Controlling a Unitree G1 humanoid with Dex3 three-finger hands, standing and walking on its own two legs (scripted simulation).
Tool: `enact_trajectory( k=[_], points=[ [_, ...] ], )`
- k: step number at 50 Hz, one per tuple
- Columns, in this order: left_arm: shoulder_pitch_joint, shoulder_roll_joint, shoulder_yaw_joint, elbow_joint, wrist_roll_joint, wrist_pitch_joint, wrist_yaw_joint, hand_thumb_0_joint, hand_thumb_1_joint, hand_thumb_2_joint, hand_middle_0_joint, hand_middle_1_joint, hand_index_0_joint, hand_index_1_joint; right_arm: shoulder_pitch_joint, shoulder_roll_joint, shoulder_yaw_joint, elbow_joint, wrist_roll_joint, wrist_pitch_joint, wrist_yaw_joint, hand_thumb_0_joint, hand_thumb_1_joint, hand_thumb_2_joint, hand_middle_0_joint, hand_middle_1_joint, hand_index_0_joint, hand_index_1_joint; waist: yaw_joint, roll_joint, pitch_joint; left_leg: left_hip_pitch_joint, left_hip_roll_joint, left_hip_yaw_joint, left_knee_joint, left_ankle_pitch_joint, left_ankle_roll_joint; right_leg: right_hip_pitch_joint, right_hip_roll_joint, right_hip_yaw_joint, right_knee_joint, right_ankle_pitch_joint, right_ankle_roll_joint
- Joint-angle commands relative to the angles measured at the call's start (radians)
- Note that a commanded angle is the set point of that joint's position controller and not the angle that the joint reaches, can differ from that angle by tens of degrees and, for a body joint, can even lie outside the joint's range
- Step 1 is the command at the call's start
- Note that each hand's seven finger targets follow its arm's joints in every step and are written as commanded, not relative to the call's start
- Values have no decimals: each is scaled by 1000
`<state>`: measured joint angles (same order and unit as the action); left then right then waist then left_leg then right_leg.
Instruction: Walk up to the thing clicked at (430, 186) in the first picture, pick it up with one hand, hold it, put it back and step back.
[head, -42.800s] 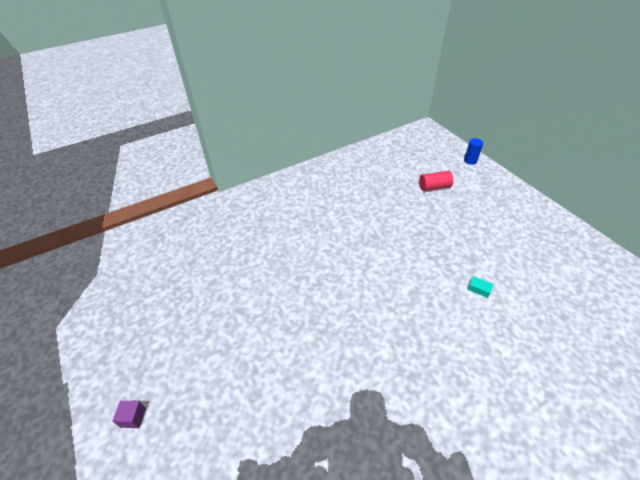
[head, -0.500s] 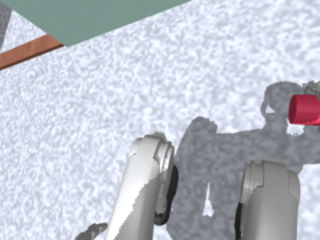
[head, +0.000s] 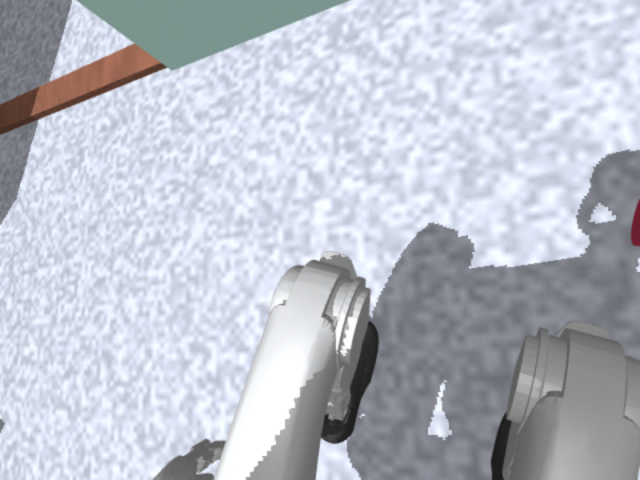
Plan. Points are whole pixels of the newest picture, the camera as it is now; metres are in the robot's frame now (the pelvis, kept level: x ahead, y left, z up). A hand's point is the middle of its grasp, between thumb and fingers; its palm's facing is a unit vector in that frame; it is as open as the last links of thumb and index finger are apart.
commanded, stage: rest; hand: right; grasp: from above
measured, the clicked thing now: out of the picture +0.45 -0.29 -0.26
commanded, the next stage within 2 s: open in 0.62 s
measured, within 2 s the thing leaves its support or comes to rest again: rests again in 1.32 s
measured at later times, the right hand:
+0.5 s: hand out of the picture +0.45 -0.29 -0.23, palm faces -0.47 +0.10 -0.88, open 10.3 cm
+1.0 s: hand out of the picture +0.45 -0.29 -0.23, palm faces -0.48 +0.09 -0.87, open 10.6 cm
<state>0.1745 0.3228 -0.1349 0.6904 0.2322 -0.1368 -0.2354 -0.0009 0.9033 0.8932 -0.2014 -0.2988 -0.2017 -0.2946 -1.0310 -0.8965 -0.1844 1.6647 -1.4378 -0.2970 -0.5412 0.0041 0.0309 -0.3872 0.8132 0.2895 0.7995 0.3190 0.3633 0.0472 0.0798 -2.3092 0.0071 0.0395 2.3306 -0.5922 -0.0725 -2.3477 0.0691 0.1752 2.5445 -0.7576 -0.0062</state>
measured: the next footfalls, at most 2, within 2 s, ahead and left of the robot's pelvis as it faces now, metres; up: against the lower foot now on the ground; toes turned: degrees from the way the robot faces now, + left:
none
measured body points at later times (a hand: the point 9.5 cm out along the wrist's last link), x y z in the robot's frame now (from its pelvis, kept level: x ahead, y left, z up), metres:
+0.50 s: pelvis +0.00 +0.00 -0.01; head +0.25 -0.12 +0.34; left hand +0.03 +0.26 -0.06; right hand +0.47 -0.30 -0.18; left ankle +0.13 +0.15 -0.27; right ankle +0.05 -0.11 -0.27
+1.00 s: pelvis -0.01 +0.00 -0.01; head +0.26 -0.12 +0.34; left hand +0.03 +0.26 -0.05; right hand +0.47 -0.29 -0.18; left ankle +0.13 +0.15 -0.27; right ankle +0.05 -0.11 -0.27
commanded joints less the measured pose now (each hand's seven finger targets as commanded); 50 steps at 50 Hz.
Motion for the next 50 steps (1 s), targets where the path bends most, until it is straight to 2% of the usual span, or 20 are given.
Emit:
enact_trajectory(
  k=[1, 3, 4, 7, 12, 13, 18, 19, 23, 28, 31, 33, 36, 37, 39, 40, 42, 44, 45, 50],
  points=[
    [222, 313, 89, 12, 7, -3, 7, 0, 902, 899, -200, -300, -200, -300, -328, -260, -18, -145, 17, -21, -56, 0, -948, -838, 1313, 493, 1277, 531, 56, -469, -689, 365, -26, 173, -144, 205, 85, 548, -30, -100, -297, 296, 6],
    [214, 317, 83, 15, 8, -2, 9, 0, 901, 900, -200, -300, -200, -300, -295, -281, -31, -153, 14, -25, -68, 0, -954, -842, 1310, 502, 1275, 539, 41, -462, -706, 380, -26, 177, -142, 206, 85, 542, -28, -96, -301, 297, 6],
    [205, 332, 93, 14, 9, -6, 8, 0, 901, 899, -200, -300, -200, -300, -315, -258, -11, -148, 20, -28, -69, 0, -965, -811, 1314, 485, 1284, 517, 51, -476, -681, 350, -26, 176, -133, 194, 87, 536, -29, -93, -301, 281, 9],
    [195, 328, 75, 13, 16, -15, 1, 0, 899, 899, -201, -300, -200, -300, -344, -275, -16, -133, 3, -32, -78, 0, -965, -824, 1321, 472, 1285, 511, 67, -482, -647, 316, -25, 188, -124, 185, 83, 539, -34, -80, -290, 273, 11],
    [175, 339, 69, 21, 17, -27, -7, 0, 899, 900, -201, -300, -200, -300, -331, -262, 12, -74, -5, -22, -97, 0, -923, -829, 1303, 454, 1256, 503, 71, -465, -614, 319, -30, 184, -121, 190, 81, 517, -35, -73, -294, 251, 9],
    [178, 338, 65, 18, 18, -28, -10, 0, 898, 900, -201, -300, -200, -300, -328, -278, 1, -75, -8, -19, -103, 0, -922, -835, 1288, 474, 1247, 518, 68, -482, -622, 324, -29, 187, -117, 198, 80, 524, -35, -70, -302, 263, 11],
    [163, 345, 50, 4, 23, -36, -22, 0, 897, 900, -201, -300, -200, -300, -326, -285, 1, -44, -6, -9, -115, 0, -897, -836, 1286, 451, 1235, 505, 77, -495, -605, 310, -26, 196, -100, 203, 80, 521, -39, -43, -321, 271, 18],
    [148, 345, 50, 5, 19, -41, -23, 0, 898, 901, -201, -300, -200, -300, -331, -256, 26, -13, -4, -1, -107, 0, -887, -831, 1273, 464, 1225, 515, 84, -474, -574, 298, -27, 190, -98, 180, 81, 497, -38, -52, -305, 230, 12],
    [156, 356, 44, -2, 21, -49, -26, 0, 898, 902, -201, -300, -200, -300, -334, -283, 14, -16, 2, 1, -116, 0, -830, -813, 1249, 431, 1192, 491, 82, -469, -591, 324, -30, 190, -112, 187, 79, 495, -38, -49, -310, 230, 8],
    [155, 356, 24, -11, 26, -61, -34, 0, 900, 903, -201, -300, -200, -300, -334, -266, 39, 21, 5, -4, -110, 0, -805, -821, 1232, 437, 1172, 500, 107, -436, -562, 342, -29, 194, -114, 204, 75, 480, -41, -44, -288, 242, 6],
    [149, 368, 25, -10, 23, -67, -28, 0, 901, 904, -201, -300, -200, -300, -349, -293, 34, 12, 9, -6, -116, 0, -797, -807, 1232, 431, 1171, 495, 95, -432, -557, 335, -32, 191, -127, 168, 79, 455, -39, -42, -302, 202, 4],
    [151, 359, 12, -17, 26, -72, -34, 0, 899, 903, -201, -300, -200, -300, -331, -263, 58, 34, 15, -8, -109, 0, -800, -794, 1231, 420, 1172, 482, 109, -418, -543, 341, -32, 196, -125, 172, 75, 460, -41, -42, -293, 206, 3],
    [131, 363, 3, -23, 19, -75, -30, 0, 900, 904, -201, -300, -200, -300, -333, -279, 69, 34, 12, -10, -114, 0, -758, -773, 1201, 412, 1141, 476, 99, -415, -554, 360, -34, 193, -125, 186, 77, 454, -42, -36, -286, 219, 3],
    [144, 365, 4, -22, 22, -74, -32, 0, 895, 901, -201, -301, -201, -301, -333, -287, 65, 34, 10, -10, -116, 0, -678, -841, 1121, 451, 1061, 523, 102, -415, -563, 374, -35, 192, -125, 192, 77, 459, -42, -39, -289, 223, 2],
    [138, 363, 1, -19, 21, -74, -31, 0, 895, 902, -201, -301, -201, -301, -348, -289, 63, 31, 14, -11, -119, 0, -518, -833, 1010, 454, 937, 531, 100, -422, -548, 348, -32, 198, -122, 173, 80, 450, -42, -34, -297, 208, 6],
    [130, 369, 8, -25, 21, -76, -29, 0, 895, 902, -201, -301, -201, -301, -348, -273, 85, 25, 12, -11, -118, 0, -438, -826, 967, 460, 893, 539, 95, -432, -551, 353, -40, 195, -132, 164, 81, 450, -40, -43, -300, 192, 1],
    [146, 376, 10, -24, 19, -74, -29, 0, 896, 903, -201, -301, -201, -301, -343, -281, 75, 27, 11, -9, -122, 0, -317, -832, 891, 477, 814, 559, 103, -435, -547, 350, -37, 199, -131, 181, 80, 461, -42, -36, -306, 211, 5],
    [142, 364, -6, -20, 22, -73, -30, 0, 896, 903, -201, -301, -201, -301, -343, -289, 72, 22, 14, -9, -123, 0, -230, -856, 836, 479, 749, 570, 101, -429, -564, 365, -36, 199, -124, 201, 79, 467, -43, -37, -292, 235, 6],
    [133, 373, 3, -27, 20, -78, -29, 0, 896, 903, -201, -301, -201, -301, -342, -267, 86, 26, 17, -7, -119, 0, -206, -847, 806, 497, 725, 582, 105, -424, -549, 355, -35, 198, -124, 197, 79, 465, -43, -36, -288, 230, 6],
    [142, 373, 1, -23, 20, -80, -28, 0, 897, 904, -201, -301, -201, -301, -347, -290, 75, 16, 24, -8, -123, 0, -88, -870, 698, 568, 624, 646, 103, -443, -551, 358, -35, 199, -133, 186, 80, 466, -42, -42, -297, 218, 5]
  ],
)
